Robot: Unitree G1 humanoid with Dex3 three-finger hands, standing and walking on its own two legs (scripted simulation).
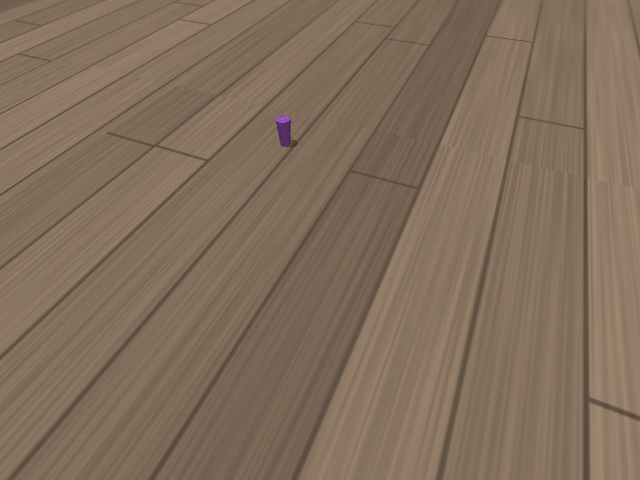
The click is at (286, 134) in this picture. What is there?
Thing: tapered cup
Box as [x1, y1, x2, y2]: [276, 115, 290, 145]
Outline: 281,115 276,118 279,139 282,145 288,145 290,140 290,118 288,116
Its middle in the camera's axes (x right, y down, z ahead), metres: -0.18 -0.58 +2.13
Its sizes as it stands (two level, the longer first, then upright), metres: 0.080 0.080 0.154
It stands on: the floor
